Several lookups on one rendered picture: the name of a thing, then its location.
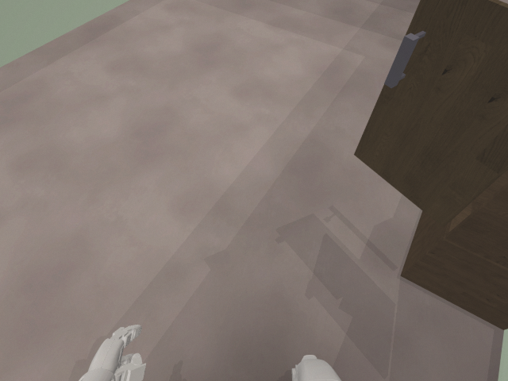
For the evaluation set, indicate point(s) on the robot right thigh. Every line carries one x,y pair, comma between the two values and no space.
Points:
314,370

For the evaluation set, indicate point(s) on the handle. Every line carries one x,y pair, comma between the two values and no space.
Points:
404,53

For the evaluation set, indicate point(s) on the left robot hand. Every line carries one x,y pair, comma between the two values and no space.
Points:
109,355

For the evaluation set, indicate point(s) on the cupboard door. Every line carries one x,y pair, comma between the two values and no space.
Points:
440,137

